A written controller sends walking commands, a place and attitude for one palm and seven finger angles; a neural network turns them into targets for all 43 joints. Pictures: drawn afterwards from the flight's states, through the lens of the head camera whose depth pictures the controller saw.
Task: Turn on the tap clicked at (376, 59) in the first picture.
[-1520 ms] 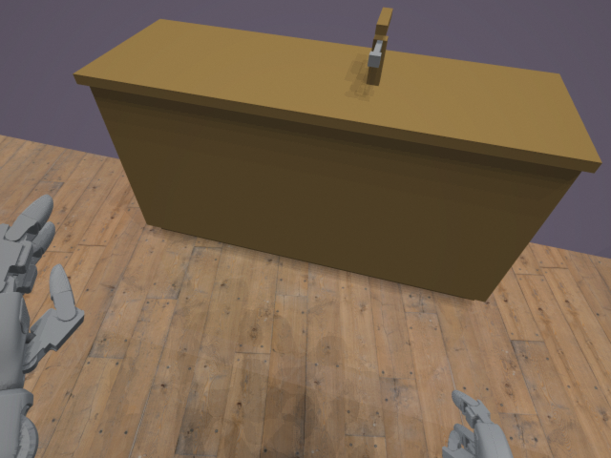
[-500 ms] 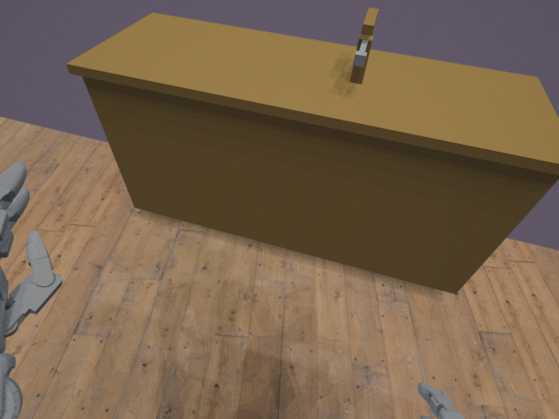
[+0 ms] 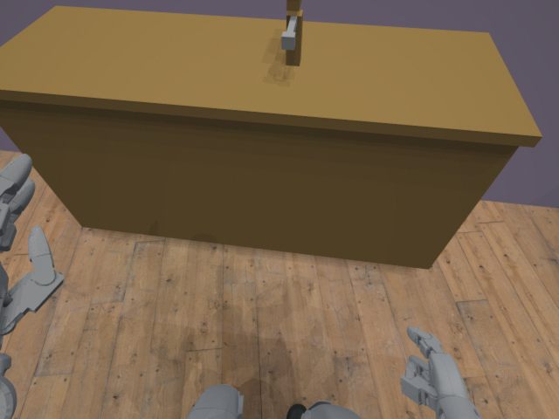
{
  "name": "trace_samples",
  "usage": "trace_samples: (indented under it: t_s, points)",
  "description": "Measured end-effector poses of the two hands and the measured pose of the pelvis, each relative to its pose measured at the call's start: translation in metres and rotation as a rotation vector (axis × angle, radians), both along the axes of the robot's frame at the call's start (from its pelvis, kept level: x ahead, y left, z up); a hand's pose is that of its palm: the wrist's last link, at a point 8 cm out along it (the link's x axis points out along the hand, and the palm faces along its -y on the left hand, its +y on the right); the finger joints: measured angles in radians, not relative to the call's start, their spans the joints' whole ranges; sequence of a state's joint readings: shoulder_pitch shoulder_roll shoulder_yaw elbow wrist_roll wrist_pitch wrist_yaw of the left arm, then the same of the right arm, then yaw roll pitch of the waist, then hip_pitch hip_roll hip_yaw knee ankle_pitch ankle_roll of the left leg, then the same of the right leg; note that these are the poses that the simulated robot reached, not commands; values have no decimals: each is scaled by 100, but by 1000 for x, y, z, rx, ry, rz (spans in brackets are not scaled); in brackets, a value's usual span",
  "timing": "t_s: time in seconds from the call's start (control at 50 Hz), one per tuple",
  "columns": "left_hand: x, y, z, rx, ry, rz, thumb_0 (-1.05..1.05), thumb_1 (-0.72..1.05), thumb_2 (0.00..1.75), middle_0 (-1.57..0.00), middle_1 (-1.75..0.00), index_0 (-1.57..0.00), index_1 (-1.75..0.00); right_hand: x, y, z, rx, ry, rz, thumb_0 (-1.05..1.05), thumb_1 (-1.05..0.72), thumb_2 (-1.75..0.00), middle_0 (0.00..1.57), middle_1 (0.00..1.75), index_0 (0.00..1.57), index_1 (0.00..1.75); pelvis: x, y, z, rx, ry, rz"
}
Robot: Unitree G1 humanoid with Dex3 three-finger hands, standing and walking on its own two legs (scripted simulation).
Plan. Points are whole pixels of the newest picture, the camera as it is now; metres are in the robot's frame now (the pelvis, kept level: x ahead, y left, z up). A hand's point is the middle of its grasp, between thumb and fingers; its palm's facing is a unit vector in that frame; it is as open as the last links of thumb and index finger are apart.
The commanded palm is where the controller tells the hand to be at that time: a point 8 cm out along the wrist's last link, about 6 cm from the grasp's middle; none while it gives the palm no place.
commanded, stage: turn to face it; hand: left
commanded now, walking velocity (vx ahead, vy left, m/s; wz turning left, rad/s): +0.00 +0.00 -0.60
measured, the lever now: (288, 40) +0.83 +0.04 +0.12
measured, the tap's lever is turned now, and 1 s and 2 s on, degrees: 0 0 0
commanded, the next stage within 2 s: take the last steps up to it in 0.62 s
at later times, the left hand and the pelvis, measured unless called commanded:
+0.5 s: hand (132, 219) +0.28 +0.18 +0.18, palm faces +0.16 -0.87 -0.47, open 7.4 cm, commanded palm +0.24 +0.23 +0.20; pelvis +0.01 +0.01 +0.01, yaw -17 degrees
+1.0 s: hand (171, 218) +0.28 +0.13 +0.19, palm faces +0.06 -0.92 -0.40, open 7.4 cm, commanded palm +0.25 +0.18 +0.20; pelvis -0.01 +0.00 +0.02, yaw -24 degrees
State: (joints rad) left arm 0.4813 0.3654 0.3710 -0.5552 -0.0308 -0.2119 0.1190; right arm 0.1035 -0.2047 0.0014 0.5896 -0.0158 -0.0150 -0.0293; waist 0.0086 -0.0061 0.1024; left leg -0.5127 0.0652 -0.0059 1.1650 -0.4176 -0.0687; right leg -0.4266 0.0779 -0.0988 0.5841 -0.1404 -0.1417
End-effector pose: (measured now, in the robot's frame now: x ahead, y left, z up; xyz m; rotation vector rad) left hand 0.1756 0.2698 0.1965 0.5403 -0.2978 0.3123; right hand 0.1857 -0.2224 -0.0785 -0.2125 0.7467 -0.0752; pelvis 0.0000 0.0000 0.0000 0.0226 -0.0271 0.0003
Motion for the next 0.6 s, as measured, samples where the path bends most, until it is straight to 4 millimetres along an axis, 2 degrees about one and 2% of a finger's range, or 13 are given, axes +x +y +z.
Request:
trace_samples:
  t_s: [0.08,0.16,0.26,0.34,0.42,0.48,0.56,0.6]
  points:
    - [9,-9,16,25,-21,-59,1,89,90,-22,-31,-21,-31,-14,-19,13,-43,12,-53,2,-91,-90,21,30,20,30,7,-1,9,23,30,-43]
    - [22,-4,23,28,-43,-60,1,89,90,-22,-31,-21,-31,-30,-30,18,-55,34,-116,1,-91,-90,20,30,20,30,12,2,14,32,48,-88]
    - [43,1,11,-40,-35,-74,1,89,90,-21,-31,-21,-31,-51,-29,19,-48,56,-183,2,-91,-90,20,30,19,30,11,11,14,23,55,-135]
    - [56,-6,3,-52,-2,-125,1,89,90,-21,-31,-21,-31,-67,-21,21,-27,44,-234,2,-91,-90,20,30,19,30,7,17,14,18,39,-188]
    - [66,-19,5,-20,34,-175,1,89,90,-21,-31,-20,-31,-80,-11,14,30,34,-282,2,-90,-90,20,30,20,30,10,15,16,-9,33,-243]
    - [75,-37,6,-2,42,-211,1,89,90,-21,-31,-20,-31,-91,-9,5,74,36,-300,2,-90,-90,21,30,20,30,10,9,15,-32,29,-287]
    - [89,-68,4,36,12,-273,1,89,90,-21,-31,-20,-31,-106,-18,-13,110,52,-322,2,-90,-90,21,30,20,30,2,-6,5,-55,20,-307]
    - [92,-80,2,26,14,-306,1,89,90,-21,-31,-21,-31,-117,-27,-17,107,78,-351,2,-90,-90,21,30,20,30,-4,-9,5,-43,21,-318]
